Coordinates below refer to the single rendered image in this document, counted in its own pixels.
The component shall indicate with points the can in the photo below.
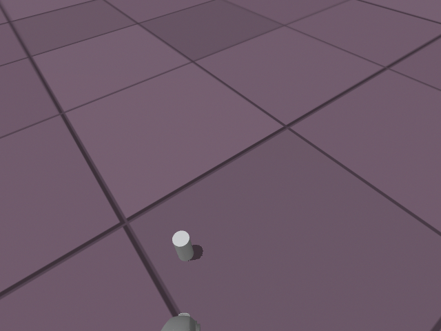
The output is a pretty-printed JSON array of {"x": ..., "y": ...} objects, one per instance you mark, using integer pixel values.
[{"x": 183, "y": 245}]

